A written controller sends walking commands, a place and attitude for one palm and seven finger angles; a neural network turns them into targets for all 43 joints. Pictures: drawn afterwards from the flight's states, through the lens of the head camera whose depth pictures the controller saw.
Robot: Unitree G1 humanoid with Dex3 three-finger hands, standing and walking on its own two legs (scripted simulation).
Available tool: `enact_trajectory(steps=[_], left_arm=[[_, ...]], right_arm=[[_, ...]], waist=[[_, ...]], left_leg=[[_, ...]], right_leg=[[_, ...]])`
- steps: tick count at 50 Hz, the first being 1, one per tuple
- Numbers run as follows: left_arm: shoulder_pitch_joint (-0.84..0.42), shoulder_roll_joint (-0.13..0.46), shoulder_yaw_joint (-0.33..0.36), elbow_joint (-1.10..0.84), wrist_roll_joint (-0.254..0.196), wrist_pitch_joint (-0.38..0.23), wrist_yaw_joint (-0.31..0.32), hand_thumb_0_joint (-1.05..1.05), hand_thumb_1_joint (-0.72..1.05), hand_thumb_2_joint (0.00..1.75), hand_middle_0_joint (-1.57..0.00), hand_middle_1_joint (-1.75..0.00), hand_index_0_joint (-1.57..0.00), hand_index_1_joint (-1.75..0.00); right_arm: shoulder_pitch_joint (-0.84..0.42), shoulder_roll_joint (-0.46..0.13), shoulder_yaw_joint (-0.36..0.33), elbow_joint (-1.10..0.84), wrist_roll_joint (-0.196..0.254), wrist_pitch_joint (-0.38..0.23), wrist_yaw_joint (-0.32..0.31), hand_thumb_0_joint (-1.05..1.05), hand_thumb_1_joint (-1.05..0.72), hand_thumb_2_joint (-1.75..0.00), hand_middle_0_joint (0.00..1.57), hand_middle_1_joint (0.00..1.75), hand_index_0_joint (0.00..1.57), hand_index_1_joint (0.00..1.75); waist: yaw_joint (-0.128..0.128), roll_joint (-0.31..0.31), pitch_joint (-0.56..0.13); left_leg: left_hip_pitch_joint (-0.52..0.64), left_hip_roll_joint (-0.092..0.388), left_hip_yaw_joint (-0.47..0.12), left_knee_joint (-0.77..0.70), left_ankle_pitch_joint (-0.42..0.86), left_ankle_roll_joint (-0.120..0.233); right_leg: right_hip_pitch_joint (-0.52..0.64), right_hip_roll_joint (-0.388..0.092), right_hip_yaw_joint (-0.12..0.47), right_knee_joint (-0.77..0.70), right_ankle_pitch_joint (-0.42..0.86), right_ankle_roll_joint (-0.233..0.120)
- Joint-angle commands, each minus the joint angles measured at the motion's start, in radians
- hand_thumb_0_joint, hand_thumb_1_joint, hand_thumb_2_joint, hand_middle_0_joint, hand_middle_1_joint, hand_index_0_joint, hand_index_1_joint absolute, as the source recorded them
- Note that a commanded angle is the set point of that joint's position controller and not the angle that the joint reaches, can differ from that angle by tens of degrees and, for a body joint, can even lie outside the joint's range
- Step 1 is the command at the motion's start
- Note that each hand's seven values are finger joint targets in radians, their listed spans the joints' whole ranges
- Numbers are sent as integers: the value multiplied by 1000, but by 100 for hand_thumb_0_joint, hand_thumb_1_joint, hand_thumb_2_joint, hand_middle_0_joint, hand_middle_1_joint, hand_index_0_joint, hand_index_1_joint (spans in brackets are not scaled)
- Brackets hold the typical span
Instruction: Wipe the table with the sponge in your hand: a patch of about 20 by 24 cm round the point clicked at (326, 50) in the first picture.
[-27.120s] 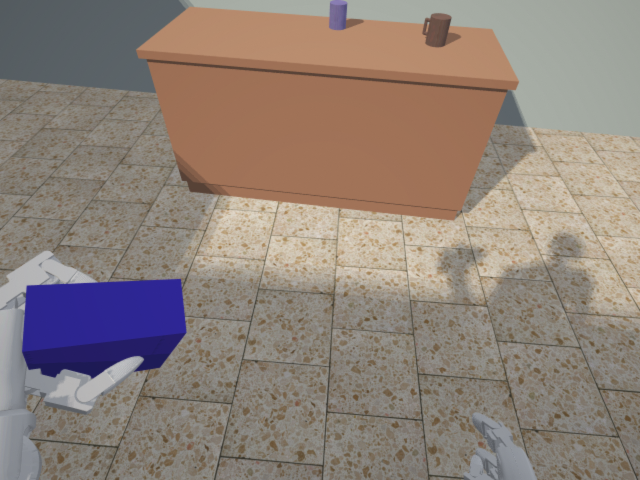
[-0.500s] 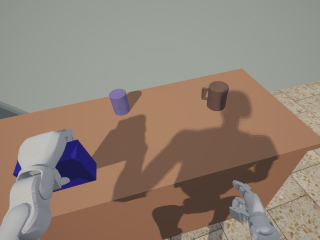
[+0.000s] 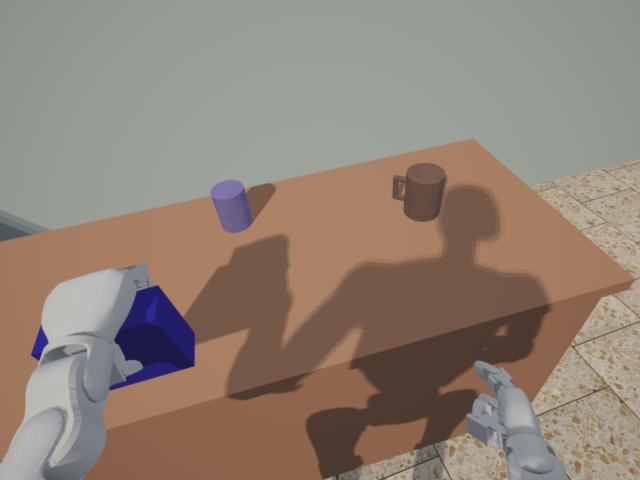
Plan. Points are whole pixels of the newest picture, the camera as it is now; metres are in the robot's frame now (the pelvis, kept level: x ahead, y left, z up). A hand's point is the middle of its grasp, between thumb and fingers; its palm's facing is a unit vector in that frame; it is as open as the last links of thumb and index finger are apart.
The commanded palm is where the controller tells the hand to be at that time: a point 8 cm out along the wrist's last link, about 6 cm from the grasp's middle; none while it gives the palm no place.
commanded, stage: move the sponge above the wiping area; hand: left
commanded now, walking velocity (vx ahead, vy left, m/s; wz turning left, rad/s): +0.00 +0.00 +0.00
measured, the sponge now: (130, 349) +0.22 +0.30 +0.06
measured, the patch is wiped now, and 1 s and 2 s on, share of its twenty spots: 0.00 0.00 0.00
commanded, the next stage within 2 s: none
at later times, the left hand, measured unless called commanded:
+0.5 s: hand (136, 324) +0.24 +0.29 +0.09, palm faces +0.04 -0.09 -1.00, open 9.4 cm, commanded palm +0.21 +0.28 +0.16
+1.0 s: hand (150, 323) +0.25 +0.28 +0.08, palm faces +0.01 -0.09 -1.00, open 9.4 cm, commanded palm +0.23 +0.27 +0.14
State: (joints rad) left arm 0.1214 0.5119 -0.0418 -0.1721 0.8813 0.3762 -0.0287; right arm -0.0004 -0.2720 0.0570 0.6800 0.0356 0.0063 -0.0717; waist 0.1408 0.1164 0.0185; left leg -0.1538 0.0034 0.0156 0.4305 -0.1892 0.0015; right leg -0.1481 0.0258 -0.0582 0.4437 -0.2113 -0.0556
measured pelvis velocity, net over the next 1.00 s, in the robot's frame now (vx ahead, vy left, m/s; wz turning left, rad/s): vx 0.01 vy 0.00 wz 0.00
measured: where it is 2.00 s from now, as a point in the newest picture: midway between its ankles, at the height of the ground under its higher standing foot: outside the picture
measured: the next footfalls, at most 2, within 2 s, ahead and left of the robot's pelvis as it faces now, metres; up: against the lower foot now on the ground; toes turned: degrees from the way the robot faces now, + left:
none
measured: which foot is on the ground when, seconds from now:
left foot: down 0.00-1.00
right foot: down 0.00-1.00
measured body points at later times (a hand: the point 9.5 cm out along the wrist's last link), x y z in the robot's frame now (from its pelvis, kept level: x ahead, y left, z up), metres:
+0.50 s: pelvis +0.01 +0.00 +0.00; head -0.01 -0.05 +0.45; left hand +0.23 +0.29 +0.15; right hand +0.26 -0.20 -0.08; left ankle +0.03 +0.12 -0.74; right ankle +0.03 -0.08 -0.74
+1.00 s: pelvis +0.01 +0.00 +0.00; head +0.00 -0.04 +0.45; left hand +0.25 +0.28 +0.13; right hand +0.27 -0.19 -0.08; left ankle +0.03 +0.12 -0.74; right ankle +0.03 -0.08 -0.74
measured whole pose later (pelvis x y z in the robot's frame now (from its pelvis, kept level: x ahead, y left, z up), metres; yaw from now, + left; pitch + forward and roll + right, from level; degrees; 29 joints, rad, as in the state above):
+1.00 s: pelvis +0.01 +0.00 +0.00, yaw +0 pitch -3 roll +0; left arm 0.05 0.43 -0.12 -0.03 0.93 0.42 0.03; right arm 0.00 -0.26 0.05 0.69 0.04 0.02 -0.06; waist 0.13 0.11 0.00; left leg -0.17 0.00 0.01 0.42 -0.20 0.01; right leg -0.16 0.02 -0.05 0.44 -0.22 -0.05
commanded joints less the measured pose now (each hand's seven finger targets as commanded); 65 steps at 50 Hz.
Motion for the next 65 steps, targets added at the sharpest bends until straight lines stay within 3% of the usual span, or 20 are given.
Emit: enact_trajectory(steps=[1,4,5,9,10,19,20,24,30,37,39,40,44,45,54,55,59,60,64,65], left_arm=[[-246,237,155,-174,31,-16,56,0,10,130,-120,-160,-120,-160],[-278,253,167,-171,42,-18,63,0,10,130,-120,-160,-120,-160],[-279,191,114,-163,33,-22,64,0,10,130,-120,-160,-120,-160],[-330,244,150,-128,53,-22,73,0,10,130,-120,-160,-120,-160],[-319,182,97,-134,44,-24,73,0,10,130,-120,-160,-120,-160],[-202,228,177,-144,54,-2,96,0,10,130,-120,-160,-120,-160],[-177,169,125,-143,44,9,93,0,10,130,-120,-160,-120,-160],[-234,224,154,-135,52,26,91,0,10,130,-120,-160,-120,-160],[-263,134,63,-176,53,-29,86,0,10,130,-120,-160,-120,-160],[-282,136,74,-142,83,-36,124,0,10,130,-120,-160,-120,-160],[-264,195,132,-120,91,-12,136,0,10,130,-120,-160,-120,-160],[-244,129,80,-108,80,2,134,0,10,130,-120,-160,-120,-160],[-301,155,77,-74,86,43,124,0,10,130,-120,-160,-120,-160],[-306,89,18,-79,80,43,116,0,10,130,-120,-160,-120,-160],[-369,170,81,-39,97,-4,119,0,10,130,-120,-160,-120,-160],[-374,121,43,-36,93,-8,123,0,10,130,-120,-160,-120,-160],[-374,188,109,7,95,-9,143,0,10,130,-120,-160,-120,-160],[-356,120,55,4,83,-8,142,0,10,130,-120,-160,-120,-160],[-360,166,88,29,86,0,138,0,10,130,-120,-160,-120,-160],[-354,98,29,14,75,-3,134,0,10,130,-120,-160,-120,-160]], right_arm=[[-237,-81,-34,-178,2,-68,-9,0,-90,-90,20,30,20,30],[-253,-83,-35,-177,1,-67,-13,0,-90,-90,20,30,20,30],[-236,-76,-37,-181,5,-71,-14,0,-90,-90,20,30,20,30],[-243,-86,-39,-166,3,-72,-18,0,-90,-90,20,30,20,30],[-233,-76,-39,-176,5,-75,-17,0,-90,-90,20,30,20,30],[-237,-88,-48,-171,-2,-66,6,0,-90,-90,20,30,20,30],[-229,-82,-47,-180,2,-63,9,0,-90,-90,20,30,20,30],[-240,-92,-45,-175,5,-54,3,0,-90,-90,20,30,20,30],[-212,-74,-51,-183,4,-72,-3,0,-90,-90,20,30,20,30],[-209,-75,-58,-166,0,-66,3,0,-90,-90,20,30,20,30],[-227,-84,-54,-159,-2,-59,4,0,-90,-90,20,30,20,30],[-222,-74,-53,-168,3,-56,6,0,-90,-90,20,30,20,30],[-249,-83,-45,-164,8,-42,4,0,-90,-90,20,30,20,30],[-234,-76,-47,-172,12,-46,6,0,-90,-90,20,30,20,30],[-214,-83,-52,-160,6,-47,-4,0,-90,-90,20,30,20,30],[-204,-77,-52,-166,9,-51,-4,0,-90,-90,20,30,20,30],[-204,-89,-57,-149,9,-50,-7,0,-90,-90,20,30,20,30],[-197,-80,-58,-164,13,-53,-6,0,-90,-90,20,30,20,30],[-199,-94,-60,-151,11,-50,-6,0,-90,-90,20,30,20,30],[-189,-83,-62,-166,16,-55,-5,0,-90,-90,20,30,20,30]], waist=[[-6,-70,-162],[-1,-41,-153],[-15,-54,-158],[-8,-46,-165],[-15,-46,-171],[15,-57,-204],[6,-65,-190],[-1,-80,-162],[-22,-61,-195],[-8,-61,-223],[7,-40,-222],[-3,-65,-207],[-5,-44,-178],[-20,-56,-196],[-14,-71,-209],[-23,-67,-218],[-12,-60,-222],[-19,-56,-230],[-17,-60,-226],[-28,-52,-235]], left_leg=[[44,-35,-79,-45,79,39],[50,-39,-82,-51,61,38],[48,-36,-70,-46,56,41],[56,-41,-79,-54,48,38],[51,-38,-68,-53,54,41],[57,-33,-84,-45,167,35],[44,-32,-71,-41,168,38],[45,-35,-83,-46,120,38],[79,-30,-78,-32,131,47],[78,-27,-85,-43,164,37],[76,-32,-88,-46,169,33],[59,-28,-76,-45,169,36],[54,-36,-85,-56,124,32],[55,-33,-74,-49,132,37],[62,-39,-84,-41,117,40],[57,-36,-72,-38,122,42],[57,-41,-81,-37,135,38],[51,-38,-67,-31,142,42],[52,-41,-76,-29,153,39],[47,-38,-64,-26,149,44]], right_leg=[[-5,-27,149,-119,-18,-11],[-13,-22,174,-129,-40,-19],[-10,-28,146,-124,-42,-10],[-17,-20,171,-131,-46,-19],[-5,-26,142,-122,-35,-12],[35,-18,156,-95,95,-25],[35,-24,136,-90,104,-17],[-2,-18,164,-110,40,-19],[-15,-18,131,-101,58,-14],[-1,-14,128,-93,92,-20],[14,-9,154,-95,97,-30],[16,-15,125,-89,100,-21],[-9,-11,148,-106,50,-25],[-3,-13,118,-92,66,-18],[-18,-8,148,-105,48,-22],[-12,-12,124,-96,59,-17],[-7,-9,146,-99,73,-24],[1,-16,121,-90,90,-16],[-7,-12,140,-93,107,-19],[-2,-18,115,-85,111,-12]])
